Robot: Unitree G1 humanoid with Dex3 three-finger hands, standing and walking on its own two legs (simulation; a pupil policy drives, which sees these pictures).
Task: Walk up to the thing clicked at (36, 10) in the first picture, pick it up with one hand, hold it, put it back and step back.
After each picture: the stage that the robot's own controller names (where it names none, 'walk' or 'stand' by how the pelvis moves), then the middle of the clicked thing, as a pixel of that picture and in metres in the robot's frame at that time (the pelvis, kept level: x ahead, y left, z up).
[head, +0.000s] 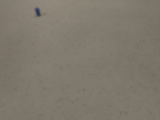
stand; (37, 12) +2.10 +0.70 -0.72
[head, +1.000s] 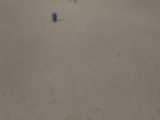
walk; (54, 17) +2.01 +0.36 -0.70
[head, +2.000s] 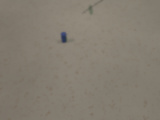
walk; (63, 37) +1.40 +0.23 -0.71
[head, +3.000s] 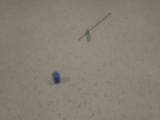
walk; (56, 77) +0.88 +0.27 -0.71
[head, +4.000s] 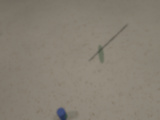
walk; (62, 114) +0.50 +0.26 -0.70
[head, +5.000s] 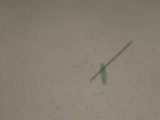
stand; out of the picture +0.29 +0.22 -0.70
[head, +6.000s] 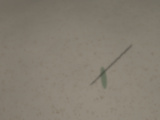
stand; out of the picture +0.28 +0.22 -0.73
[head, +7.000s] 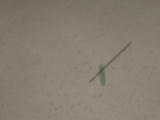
stand; out of the picture +0.29 +0.23 -0.72
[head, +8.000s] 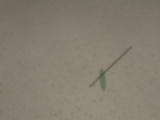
stand; out of the picture +0.26 +0.23 -0.73
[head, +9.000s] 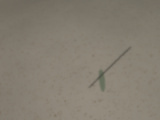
stand; out of the picture +0.25 +0.23 -0.73
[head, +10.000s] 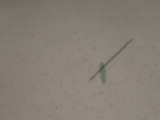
go down; out of the picture +0.26 +0.23 -0.72
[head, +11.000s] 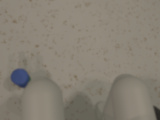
go down; (21, 78) +0.36 +0.25 -0.30
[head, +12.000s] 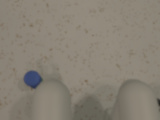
close in; (34, 80) +0.35 +0.24 -0.30
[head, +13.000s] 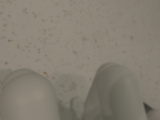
close in; out of the picture +0.34 +0.26 -0.22
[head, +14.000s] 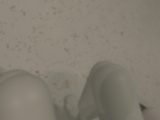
close; out of the picture +0.34 +0.27 -0.21
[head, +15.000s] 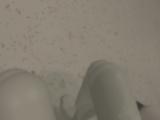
lift; out of the picture +0.34 +0.27 -0.22
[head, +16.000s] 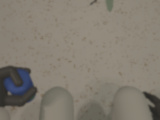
lift; (22, 87) +0.30 +0.23 -0.04
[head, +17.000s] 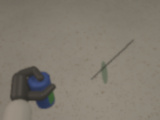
lift; (42, 90) +0.32 +0.16 +0.03
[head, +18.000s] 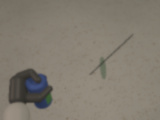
hold; (40, 91) +0.33 +0.17 +0.00
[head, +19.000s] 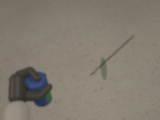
hold; (39, 90) +0.33 +0.18 +0.01
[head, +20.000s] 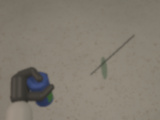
crouch; (41, 90) +0.33 +0.17 +0.01
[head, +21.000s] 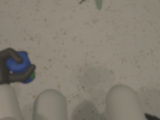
crouch; (22, 68) +0.39 +0.22 -0.09
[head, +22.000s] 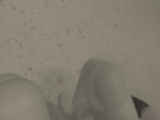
lower; out of the picture +0.39 +0.30 -0.22
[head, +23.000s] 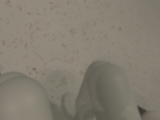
lower; out of the picture +0.37 +0.29 -0.22
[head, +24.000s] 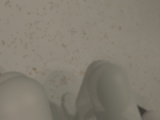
lower; out of the picture +0.36 +0.28 -0.22
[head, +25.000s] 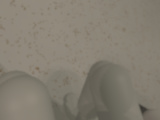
lower; out of the picture +0.35 +0.29 -0.22
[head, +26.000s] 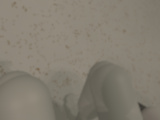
open; out of the picture +0.34 +0.26 -0.22
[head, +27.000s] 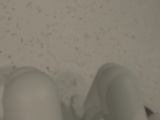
stand; out of the picture +0.33 +0.25 -0.23
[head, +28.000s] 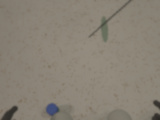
walk; (53, 110) +0.33 +0.21 -0.53
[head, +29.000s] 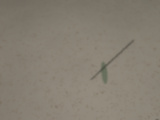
stand; out of the picture +0.29 +0.20 -0.66
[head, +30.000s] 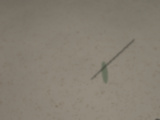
stand; out of the picture +0.29 +0.20 -0.66
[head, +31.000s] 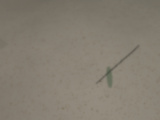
stand; out of the picture +0.31 +0.19 -0.72
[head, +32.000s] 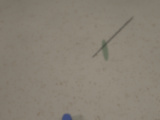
walk; (67, 119) +0.36 +0.16 -0.70
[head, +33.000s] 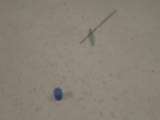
walk; (58, 94) +0.58 +0.18 -0.70
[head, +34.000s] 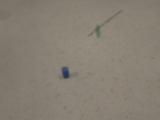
stand; (65, 72) +0.91 +0.26 -0.70
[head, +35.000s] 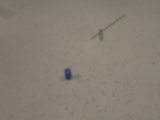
stand; (68, 74) +0.92 +0.20 -0.72
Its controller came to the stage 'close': yes
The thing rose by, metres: 0.72
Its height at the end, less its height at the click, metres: +0.00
